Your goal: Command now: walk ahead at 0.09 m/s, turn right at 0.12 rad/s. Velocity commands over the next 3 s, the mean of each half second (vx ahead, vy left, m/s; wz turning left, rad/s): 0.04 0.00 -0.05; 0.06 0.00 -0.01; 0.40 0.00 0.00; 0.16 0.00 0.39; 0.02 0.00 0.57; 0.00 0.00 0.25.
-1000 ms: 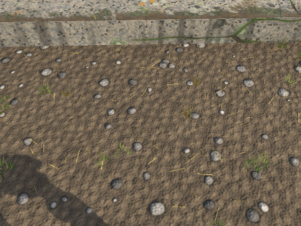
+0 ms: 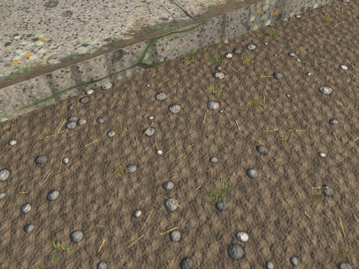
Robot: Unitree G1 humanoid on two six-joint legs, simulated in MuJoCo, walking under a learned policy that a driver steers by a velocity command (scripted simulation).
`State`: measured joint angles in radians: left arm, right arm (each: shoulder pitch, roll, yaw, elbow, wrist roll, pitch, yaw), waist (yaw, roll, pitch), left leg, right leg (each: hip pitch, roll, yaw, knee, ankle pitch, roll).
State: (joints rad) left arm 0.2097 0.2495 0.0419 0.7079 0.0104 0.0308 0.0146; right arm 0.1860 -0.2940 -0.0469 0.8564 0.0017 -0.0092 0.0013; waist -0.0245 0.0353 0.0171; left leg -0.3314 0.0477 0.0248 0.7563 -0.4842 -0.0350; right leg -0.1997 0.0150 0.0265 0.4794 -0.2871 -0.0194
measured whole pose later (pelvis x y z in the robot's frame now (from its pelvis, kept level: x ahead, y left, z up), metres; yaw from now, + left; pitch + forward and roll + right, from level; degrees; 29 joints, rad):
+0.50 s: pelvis +0.04 +0.02 +0.00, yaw +0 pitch -1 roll +0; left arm 0.22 0.26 0.04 0.91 0.01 0.02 0.04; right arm 0.10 -0.25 -0.02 0.95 0.00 -0.02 0.00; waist 0.00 -0.01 0.04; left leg -0.23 0.00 0.02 0.51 -0.25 0.02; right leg -0.09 -0.01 0.04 0.46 -0.34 0.02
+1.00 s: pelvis +0.04 +0.02 -0.01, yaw -1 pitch -1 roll +0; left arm 0.28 0.23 0.03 1.05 -0.01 -0.02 0.04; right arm 0.18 -0.26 -0.05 1.05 0.02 -0.01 -0.02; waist 0.01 0.01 0.01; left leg -0.25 -0.01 0.02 0.56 -0.30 0.04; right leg -0.19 -0.01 -0.01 0.63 -0.46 -0.04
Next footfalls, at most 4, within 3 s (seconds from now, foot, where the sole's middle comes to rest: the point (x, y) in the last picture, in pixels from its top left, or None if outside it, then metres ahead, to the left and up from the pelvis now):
0.20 left None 0.09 0.13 -0.78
1.46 left None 0.40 0.14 -0.78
1.96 right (207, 260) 0.53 -0.05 -0.78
2.38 left None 0.40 0.18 -0.78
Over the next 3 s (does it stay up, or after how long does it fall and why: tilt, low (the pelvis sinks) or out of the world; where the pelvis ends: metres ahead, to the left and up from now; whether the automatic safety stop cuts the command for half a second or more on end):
stays up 0.43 0.07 0.00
